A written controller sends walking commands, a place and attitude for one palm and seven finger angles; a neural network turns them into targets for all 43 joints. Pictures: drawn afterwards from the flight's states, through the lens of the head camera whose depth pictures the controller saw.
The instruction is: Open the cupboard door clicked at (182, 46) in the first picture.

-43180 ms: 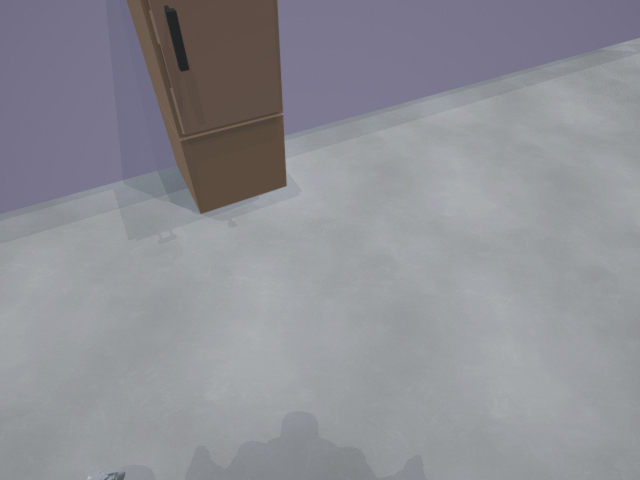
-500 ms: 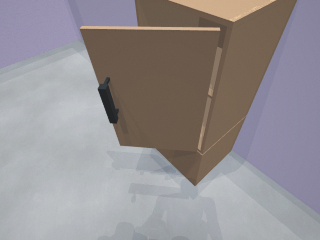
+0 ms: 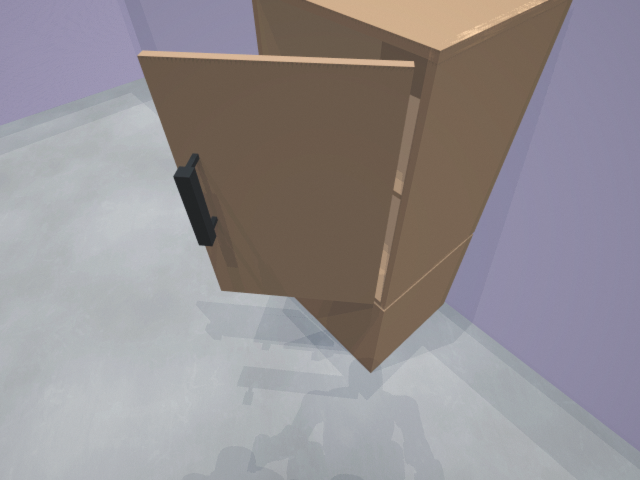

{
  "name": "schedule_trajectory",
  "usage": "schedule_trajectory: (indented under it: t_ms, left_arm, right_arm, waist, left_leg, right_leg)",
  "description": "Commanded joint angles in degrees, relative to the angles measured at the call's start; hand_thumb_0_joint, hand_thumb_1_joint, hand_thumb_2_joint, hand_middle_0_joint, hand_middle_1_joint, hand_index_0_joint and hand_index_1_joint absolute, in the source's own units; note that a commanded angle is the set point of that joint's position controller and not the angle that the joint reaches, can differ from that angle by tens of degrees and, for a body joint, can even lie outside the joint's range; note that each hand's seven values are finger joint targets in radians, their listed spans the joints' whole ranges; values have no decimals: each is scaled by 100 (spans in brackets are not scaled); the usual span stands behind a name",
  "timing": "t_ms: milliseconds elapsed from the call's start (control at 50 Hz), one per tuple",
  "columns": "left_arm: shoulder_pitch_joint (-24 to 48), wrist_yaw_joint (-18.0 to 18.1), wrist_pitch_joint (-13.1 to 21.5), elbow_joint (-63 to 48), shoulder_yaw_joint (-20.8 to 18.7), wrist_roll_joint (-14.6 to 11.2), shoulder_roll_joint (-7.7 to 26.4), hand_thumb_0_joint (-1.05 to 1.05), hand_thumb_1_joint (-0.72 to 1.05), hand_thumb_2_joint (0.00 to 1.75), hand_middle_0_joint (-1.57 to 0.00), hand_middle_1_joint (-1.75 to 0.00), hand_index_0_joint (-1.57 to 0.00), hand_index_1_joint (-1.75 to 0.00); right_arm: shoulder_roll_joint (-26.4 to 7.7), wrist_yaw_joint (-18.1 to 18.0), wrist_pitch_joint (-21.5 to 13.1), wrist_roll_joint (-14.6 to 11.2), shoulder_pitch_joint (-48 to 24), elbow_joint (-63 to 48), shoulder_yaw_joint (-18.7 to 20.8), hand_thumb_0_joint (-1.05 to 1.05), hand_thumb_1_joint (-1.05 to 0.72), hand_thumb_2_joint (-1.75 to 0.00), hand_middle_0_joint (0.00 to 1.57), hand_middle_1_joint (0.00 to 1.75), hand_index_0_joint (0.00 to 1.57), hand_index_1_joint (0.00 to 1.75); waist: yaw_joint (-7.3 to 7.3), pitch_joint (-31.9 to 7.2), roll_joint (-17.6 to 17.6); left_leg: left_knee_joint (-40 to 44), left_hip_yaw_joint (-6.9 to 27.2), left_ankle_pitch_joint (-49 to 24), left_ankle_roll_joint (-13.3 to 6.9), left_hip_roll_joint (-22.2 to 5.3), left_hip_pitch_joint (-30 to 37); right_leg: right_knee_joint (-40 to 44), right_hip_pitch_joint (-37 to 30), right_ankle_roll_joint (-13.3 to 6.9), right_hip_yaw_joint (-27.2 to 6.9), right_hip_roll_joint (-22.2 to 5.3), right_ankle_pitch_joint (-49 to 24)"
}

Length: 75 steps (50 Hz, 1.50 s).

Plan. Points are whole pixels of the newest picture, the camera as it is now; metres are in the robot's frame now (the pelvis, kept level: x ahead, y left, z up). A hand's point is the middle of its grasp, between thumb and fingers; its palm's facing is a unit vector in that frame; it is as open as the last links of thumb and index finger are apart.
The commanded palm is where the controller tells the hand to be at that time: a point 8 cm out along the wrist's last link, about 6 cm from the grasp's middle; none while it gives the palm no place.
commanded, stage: come to a stop and stand still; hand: left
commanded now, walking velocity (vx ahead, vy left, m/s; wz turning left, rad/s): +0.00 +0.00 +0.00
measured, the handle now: (200, 200) +0.57 +0.25 -0.01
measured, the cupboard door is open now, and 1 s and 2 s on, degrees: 42 42 42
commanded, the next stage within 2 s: look again from close up in 0.02 s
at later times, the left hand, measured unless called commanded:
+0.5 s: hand out of the picture +0.04 +0.20 -0.17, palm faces +0.01 -0.97 -0.25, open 7.4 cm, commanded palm none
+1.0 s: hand (156, 423) +0.19 +0.21 -0.02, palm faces +0.16 -0.99 -0.01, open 7.7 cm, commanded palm +0.11 +0.26 -0.06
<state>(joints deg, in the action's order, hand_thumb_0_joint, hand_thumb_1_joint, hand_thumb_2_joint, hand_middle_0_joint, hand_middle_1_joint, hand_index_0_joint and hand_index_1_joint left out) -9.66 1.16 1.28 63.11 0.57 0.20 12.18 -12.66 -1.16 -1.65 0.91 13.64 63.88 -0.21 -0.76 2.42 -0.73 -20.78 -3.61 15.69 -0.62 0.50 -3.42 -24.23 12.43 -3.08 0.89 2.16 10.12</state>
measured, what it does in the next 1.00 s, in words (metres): stands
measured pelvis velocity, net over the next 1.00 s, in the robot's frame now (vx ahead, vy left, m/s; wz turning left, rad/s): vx -0.01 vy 0.01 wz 0.05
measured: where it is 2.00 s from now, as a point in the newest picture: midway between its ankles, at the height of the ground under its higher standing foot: outside the picture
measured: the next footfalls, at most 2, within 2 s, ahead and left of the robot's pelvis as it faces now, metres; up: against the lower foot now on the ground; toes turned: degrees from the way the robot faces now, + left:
none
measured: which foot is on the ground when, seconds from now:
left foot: down 0.00-1.00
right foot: down 0.00-1.00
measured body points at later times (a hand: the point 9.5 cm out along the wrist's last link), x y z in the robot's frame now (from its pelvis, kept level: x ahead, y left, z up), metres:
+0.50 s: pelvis +0.00 -0.01 +0.00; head +0.01 -0.01 +0.45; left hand +0.04 +0.25 -0.15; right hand +0.01 -0.25 -0.16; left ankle -0.05 +0.11 -0.74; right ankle +0.03 -0.08 -0.74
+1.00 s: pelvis -0.01 +0.01 -0.03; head +0.01 +0.00 +0.42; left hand +0.18 +0.26 -0.01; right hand +0.16 -0.24 -0.11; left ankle -0.05 +0.11 -0.74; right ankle +0.03 -0.08 -0.74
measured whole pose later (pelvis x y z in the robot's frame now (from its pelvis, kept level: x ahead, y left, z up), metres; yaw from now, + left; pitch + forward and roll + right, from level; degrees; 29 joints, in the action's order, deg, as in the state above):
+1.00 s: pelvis -0.01 +0.01 -0.03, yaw +3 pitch +7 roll +1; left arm -18.7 -12.1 27.8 17.6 -9.7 -15.5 10.4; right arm -14.4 -0.5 -16.3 -0.5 12.7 38.5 1.7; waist -1.2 -5.2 0.4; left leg -42.6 -1.7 24.1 -1.3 2.1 -25.1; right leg -43.7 32.3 -2.5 3.1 -0.5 18.1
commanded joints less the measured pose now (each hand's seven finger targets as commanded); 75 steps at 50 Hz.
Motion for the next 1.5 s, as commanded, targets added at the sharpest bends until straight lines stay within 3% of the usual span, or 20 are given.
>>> schedule_trajectory:
  t_ms: [0, 580, 720, 740, 760, 780, 800, 820, 840, 880, 900, 920, 1000, 1040, 1100, 1160, 1200, 1260, 1380, 1480]
  left_arm:
    - [-35, 38, 85, -290, -205, 20, 904, 0, 90, 90, -20, -30, -20, -30]
    - [-76, 14, 86, -220, -202, 11, 934, 0, 90, 90, -20, -30, -20, -30]
    - [-43, 16, 88, -225, -204, 18, 911, 0, 90, 90, -20, -30, -20, -30]
    - [-1004, 264, 146, 70, -150, 12, 514, 0, 90, 90, -20, -30, -20, -30]
    - [3485, 140, 1382, -8315, -1681, -1105, 2388, 0, 88, 89, -20, -32, -20, -32]
    - [584, 235, 1146, -6959, -1457, -643, 1903, 0, 85, 88, -20, -33, -20, -33]
    - [-1047, 256, 560, -5992, -883, -1042, 439, 0, 83, 87, -21, -34, -21, -34]
    - [-828, 113, 638, -5357, -688, -1087, 16, 0, 81, 86, -21, -36, -21, -36]
    - [-625, -104, 1031, -5257, -933, -1302, 149, 0, 78, 85, -21, -37, -21, -37]
    - [-1694, -715, 1946, -4427, -1127, -1517, 5, 0, 74, 83, -21, -40, -21, -40]
    - [-2192, -1098, 2397, -4282, -1314, -1610, 78, 0, 71, 82, -21, -42, -21, -42]
    - [-2175, -1478, 2888, -4632, -1250, -1685, 71, 0, 69, 81, -22, -43, -22, -43]
    - [-1709, -2862, 4116, -4711, -1508, -1677, 784, 0, 60, 77, -22, -50, -22, -50]
    - [-1443, -3248, 3928, -5177, -1815, -1999, 997, 0, 55, 75, -22, -53, -22, -53]
    - [-405, -3263, 3447, -6400, -1761, -2442, 1009, 0, 48, 72, -23, -57, -23, -57]
    - [-344, -2845, 3131, -7654, -1652, -2147, 1115, 0, 41, 69, -24, -62, -24, -62]
    - [-138, -2698, 2953, -7811, -1447, -2014, 1051, 0, 36, 67, -24, -64, -24, -64]
    - [-661, -2534, 2553, -7906, -1524, -1756, 1146, 0, 29, 64, -24, -69, -24, -69]
    - [-974, -2541, 1912, -7138, -1951, -1940, 1287, 0, 15, 58, -25, -78, -25, -78]
    - [-657, -2580, 2021, -7129, -2095, -2128, 1416, 0, 4, 53, -26, -86, -26, -86]
  right_arm:
    - [-665, -53, -41, 6, 257, -161, 120, 0, -90, -90, 20, 30, 20, 30]
    - [-718, -50, -59, 2, 279, -50, 106, 0, -90, -90, 20, 30, 20, 30]
    - [-747, -70, -82, 0, 215, -60, 110, 0, -90, -90, 20, 30, 20, 30]
    - [-584, -20, -89, -79, -193, -367, 119, 0, -90, -90, 20, 30, 20, 30]
    - [-1288, -234, -894, -367, -280, -2530, 264, 0, -90, -90, 20, 30, 20, 30]
    - [-993, -429, -1376, -194, -684, -2438, 205, 0, -90, -90, 20, 30, 20, 30]
    - [-730, -397, -1499, -233, -616, -2470, 191, 0, -90, -90, 20, 30, 20, 30]
    - [-782, -323, -1526, -264, -320, -2305, 205, 0, -90, -90, 20, 30, 20, 30]
    - [-962, -265, -1598, -218, -414, -2626, 369, 0, -90, -90, 20, 30, 20, 30]
    - [-1001, -157, -1711, -147, -443, -2918, 456, 0, -90, -90, 20, 30, 20, 30]
    - [-994, -58, -1758, -162, -502, -3170, 471, 0, -90, -90, 20, 30, 20, 30]
    - [-970, 21, -1783, -162, -523, -3357, 474, 0, -90, -90, 20, 30, 20, 30]
    - [-1114, 195, -1842, -186, -611, -3952, 561, 0, -90, -90, 20, 30, 20, 30]
    - [-1097, 127, -1783, -297, -649, -4285, 551, 0, -90, -90, 20, 30, 20, 30]
    - [-1096, -7, -1692, -326, -648, -4584, 463, 0, -90, -90, 20, 30, 20, 30]
    - [-1007, -67, -1586, -277, -281, -4493, 442, 0, -90, -90, 20, 30, 20, 30]
    - [-1006, -112, -1533, -233, -324, -4424, 363, 0, -90, -90, 20, 30, 20, 30]
    - [-940, -127, -1472, -255, -233, -4303, 385, 0, -90, -90, 20, 30, 20, 30]
    - [-914, -158, -1361, -320, -394, -4366, 309, 0, -90, -90, 20, 30, 20, 30]
    - [-966, -196, -1468, -312, -323, -4420, 218, 0, -90, -90, 20, 30, 20, 30]
  waist:
    - [23, -38, 148]
    - [60, -56, 83]
    - [70, -71, 29]
    - [295, -382, -437]
    - [-247, -2934, -1122]
    - [354, -2517, -1706]
    - [156, -1570, -1402]
    - [-183, -557, 23]
    - [-175, 126, 928]
    - [32, -8, 1716]
    - [291, -261, 1114]
    - [328, -659, 764]
    - [227, -1224, 669]
    - [310, -1798, 610]
    - [183, -1799, 11]
    - [73, -2454, -586]
    - [-103, -2114, -453]
    - [-34, -2347, -808]
    - [74, -2317, -21]
    - [114, -2283, -64]
  left_leg:
    - [422, 514, -405, -95, -666, -478]
    - [472, 605, -499, -95, -695, -576]
    - [493, 636, -814, -108, -756, -532]
    - [-540, 148, -814, 20, -901, -637]
    - [15, 528, -1805, 23, 159, 216]
    - [-92, 302, -2553, 22, 47, 30]
    - [-148, 490, -2346, 308, -62, -394]
    - [-324, 511, -1667, 182, -129, -854]
    - [-581, 612, -917, 45, -113, -1519]
    - [-1278, 488, 147, -5, 21, -2504]
    - [-1600, 367, 189, 63, 136, -2727]
    - [-1922, 264, 248, 113, 199, -2941]
    - [-3269, 285, 415, 98, 258, -4110]
    - [-3544, 226, 519, 9, 270, -4478]
    - [-3722, 330, 781, -67, 199, -4545]
    - [-3684, 511, -348, -96, 55, -3843]
    - [-3746, 621, -140, -114, 1, -3960]
    - [-3594, 707, -944, -18, -51, -3635]
    - [-3278, 738, -168, 25, 22, -4095]
    - [-3077, 755, 69, 16, 33, -4059]
  right_leg:
    - [533, -348, -110, -1021, -867, -647]
    - [573, -443, -65, -910, -881, -563]
    - [409, -493, -60, -816, -865, -1008]
    - [116, -565, 213, -718, -1195, -2433]
    - [-129, -1503, 6, -602, -531, -2175]
    - [-338, -1253, -194, -399, -390, -1418]
    - [-231, -572, -129, -25, -390, -697]
    - [-140, 206, 72, 193, -325, -481]
    - [-222, 736, 170, 285, -312, -37]
    - [-694, 1453, 248, 264, -338, 1116]
    - [-1070, 1437, 139, 114, -399, 1118]
    - [-1433, 1501, 105, 34, -413, 1158]
    - [-2480, 2134, 29, -587, -469, 1116]
    - [-2613, 2139, 91, -793, -484, 1403]
    - [-2685, 2550, 95, -799, -346, 2121]
    - [-3167, 2410, 72, -250, -179, 428]
    - [-3193, 2745, 77, -145, -94, 586]
    - [-3225, 2668, 99, 121, -120, 64]
    - [-2938, 2364, 169, 256, -125, 705]
    - [-2808, 2317, 140, 246, -145, 1046]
